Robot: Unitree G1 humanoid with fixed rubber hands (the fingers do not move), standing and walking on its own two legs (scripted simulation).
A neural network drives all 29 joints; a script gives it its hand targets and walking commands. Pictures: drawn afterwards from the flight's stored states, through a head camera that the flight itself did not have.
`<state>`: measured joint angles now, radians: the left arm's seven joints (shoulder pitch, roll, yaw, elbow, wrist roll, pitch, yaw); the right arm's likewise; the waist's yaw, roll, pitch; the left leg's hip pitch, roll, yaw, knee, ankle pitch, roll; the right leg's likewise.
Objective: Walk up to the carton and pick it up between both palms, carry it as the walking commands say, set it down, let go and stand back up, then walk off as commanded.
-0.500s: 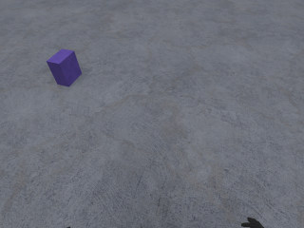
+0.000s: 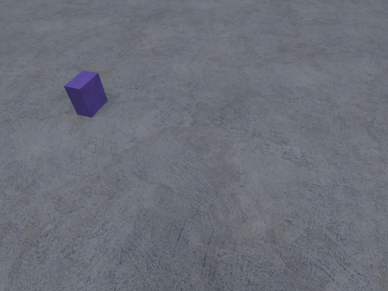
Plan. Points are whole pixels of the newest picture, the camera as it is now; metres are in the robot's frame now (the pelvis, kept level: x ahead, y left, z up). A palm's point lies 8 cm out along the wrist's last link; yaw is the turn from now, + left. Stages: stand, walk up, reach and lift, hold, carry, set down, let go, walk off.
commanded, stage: stand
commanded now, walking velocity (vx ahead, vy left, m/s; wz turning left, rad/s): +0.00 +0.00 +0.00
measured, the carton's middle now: (87, 94) +1.69 +0.87 -0.63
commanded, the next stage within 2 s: walk up in 0.28 s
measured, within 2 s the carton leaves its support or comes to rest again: neither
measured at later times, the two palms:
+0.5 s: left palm out of the picture +0.08 +0.28 -0.11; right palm out of the picture +0.08 -0.28 -0.11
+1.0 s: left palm out of the picture +0.12 +0.43 -0.11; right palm (293, 259) +0.23 -0.21 -0.11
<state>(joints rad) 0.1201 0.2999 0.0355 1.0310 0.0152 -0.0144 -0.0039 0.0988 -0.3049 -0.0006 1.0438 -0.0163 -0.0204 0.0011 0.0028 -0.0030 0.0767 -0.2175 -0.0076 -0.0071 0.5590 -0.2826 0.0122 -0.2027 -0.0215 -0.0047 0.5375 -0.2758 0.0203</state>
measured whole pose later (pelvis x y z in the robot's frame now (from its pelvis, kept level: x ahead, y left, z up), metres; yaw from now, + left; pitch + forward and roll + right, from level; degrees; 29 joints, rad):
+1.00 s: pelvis +0.10 +0.09 -0.01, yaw +14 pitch -4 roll +1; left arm 0.20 0.43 0.08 0.94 0.02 -0.06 -0.07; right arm 0.29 -0.41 -0.07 0.92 -0.03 -0.05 0.09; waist -0.02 -0.04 0.02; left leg -0.23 -0.05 0.10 0.65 -0.37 0.08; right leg -0.48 -0.08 -0.05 0.87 -0.39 -0.02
